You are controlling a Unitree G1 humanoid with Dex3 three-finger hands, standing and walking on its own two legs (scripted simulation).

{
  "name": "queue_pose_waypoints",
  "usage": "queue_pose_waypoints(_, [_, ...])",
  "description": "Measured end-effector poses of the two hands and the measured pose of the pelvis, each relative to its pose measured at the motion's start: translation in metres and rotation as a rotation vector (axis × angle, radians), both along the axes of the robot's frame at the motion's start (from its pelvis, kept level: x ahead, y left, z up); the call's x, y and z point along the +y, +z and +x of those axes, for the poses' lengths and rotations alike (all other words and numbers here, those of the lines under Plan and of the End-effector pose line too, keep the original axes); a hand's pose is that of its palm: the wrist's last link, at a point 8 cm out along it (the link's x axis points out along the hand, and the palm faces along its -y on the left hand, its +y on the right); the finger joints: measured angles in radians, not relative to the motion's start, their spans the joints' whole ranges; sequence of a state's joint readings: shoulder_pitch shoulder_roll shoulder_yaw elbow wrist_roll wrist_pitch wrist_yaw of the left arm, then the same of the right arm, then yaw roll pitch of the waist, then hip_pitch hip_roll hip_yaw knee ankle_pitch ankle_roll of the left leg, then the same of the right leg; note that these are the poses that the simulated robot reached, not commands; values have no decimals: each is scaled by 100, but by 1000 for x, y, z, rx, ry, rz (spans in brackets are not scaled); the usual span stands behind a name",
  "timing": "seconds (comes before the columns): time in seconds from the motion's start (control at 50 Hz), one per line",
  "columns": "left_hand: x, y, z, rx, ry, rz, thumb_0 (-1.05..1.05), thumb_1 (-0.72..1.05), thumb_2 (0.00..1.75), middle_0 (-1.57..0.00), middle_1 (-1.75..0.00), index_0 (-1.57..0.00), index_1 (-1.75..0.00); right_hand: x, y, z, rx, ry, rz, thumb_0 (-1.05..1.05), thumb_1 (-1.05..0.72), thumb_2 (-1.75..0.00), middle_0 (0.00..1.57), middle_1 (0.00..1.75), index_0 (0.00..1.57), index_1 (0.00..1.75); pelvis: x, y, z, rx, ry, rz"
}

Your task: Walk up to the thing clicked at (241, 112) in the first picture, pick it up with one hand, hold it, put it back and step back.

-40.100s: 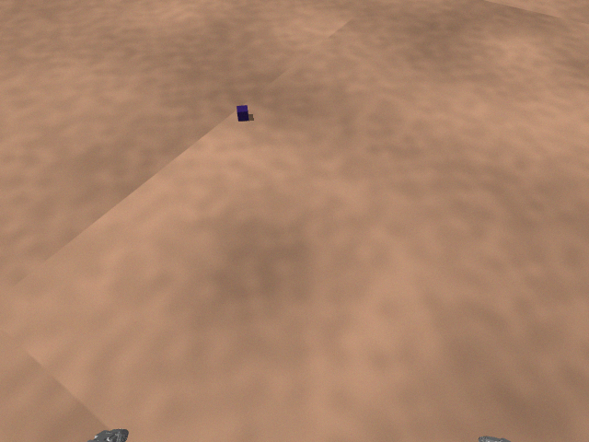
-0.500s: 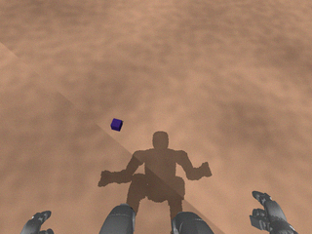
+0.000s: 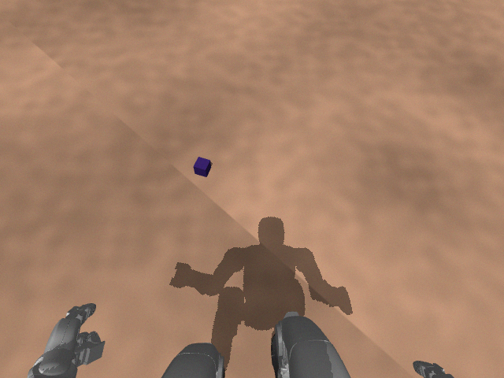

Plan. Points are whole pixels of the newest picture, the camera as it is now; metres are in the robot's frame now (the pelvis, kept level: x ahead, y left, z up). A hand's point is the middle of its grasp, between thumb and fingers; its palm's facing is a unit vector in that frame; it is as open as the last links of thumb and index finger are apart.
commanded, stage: step back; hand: left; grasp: from above
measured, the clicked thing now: (202, 167) +0.94 +0.21 -0.72
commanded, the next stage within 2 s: stand in 1.38 s
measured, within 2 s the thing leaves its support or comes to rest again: neither
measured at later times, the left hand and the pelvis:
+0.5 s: hand out of the picture -0.08 +0.24 -0.12, palm faces -0.01 -0.91 -0.42, open 7.4 cm; pelvis -0.14 -0.03 +0.01, yaw -3 degrees
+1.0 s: hand out of the picture -0.05 +0.21 -0.12, palm faces +0.03 -0.92 -0.40, open 7.4 cm; pelvis -0.12 -0.06 +0.01, yaw +0 degrees
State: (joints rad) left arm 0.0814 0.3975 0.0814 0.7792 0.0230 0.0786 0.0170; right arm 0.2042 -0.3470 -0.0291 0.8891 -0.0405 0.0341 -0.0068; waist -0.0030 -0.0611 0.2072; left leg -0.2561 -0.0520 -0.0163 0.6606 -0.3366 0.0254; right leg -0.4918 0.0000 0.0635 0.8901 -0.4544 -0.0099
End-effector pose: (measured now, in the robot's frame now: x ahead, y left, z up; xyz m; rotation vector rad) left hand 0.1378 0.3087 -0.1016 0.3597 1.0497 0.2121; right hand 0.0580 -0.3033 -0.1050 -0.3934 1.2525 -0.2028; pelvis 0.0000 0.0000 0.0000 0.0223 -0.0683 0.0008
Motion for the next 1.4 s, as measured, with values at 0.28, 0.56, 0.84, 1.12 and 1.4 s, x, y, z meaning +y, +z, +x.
queue_pose_waypoints(0.28, [-24, -13, -158, 170, -9, 6, 1, 90, 90, -20, -30, -20, -30, -43, 14, -44, -205, 11, -32, 0, -90, -90, 21, 30, 20, 30, -26, -4, -104, 17, -95, -43])
queue_pose_waypoints(0.56, [-10, 16, -230, 106, 64, 40, 1, 90, 90, -21, -30, -21, -30, -37, -9, -167, 18, -21, 34, 0, -91, -90, 21, 30, 20, 30, -24, 6, -147, 38, -5, -22])
queue_pose_waypoints(0.84, [-21, 15, -204, 108, 24, 10, 1, 90, 90, -20, -30, -20, -30, -43, 8, -174, -26, -50, 41, 0, -90, -90, 21, 30, 20, 30, -39, 14, -140, 26, -15, -3])
queue_pose_waypoints(1.12, [-59, 18, -190, 88, 88, 7, 1, 90, 90, -21, -30, -21, -30, -63, -8, -95, -24, 19, 46, 0, -91, -90, 20, 30, 20, 30, -56, 12, -102, 22, 18, -14])
queue_pose_waypoints(1.4, [-26, -8, -162, 115, 95, -14, 1, 90, 90, -20, -30, -20, -30, -15, -4, -40, -77, 50, 58, 0, -91, -90, 21, 30, 20, 30, -32, 4, -92, 26, 14, -28])
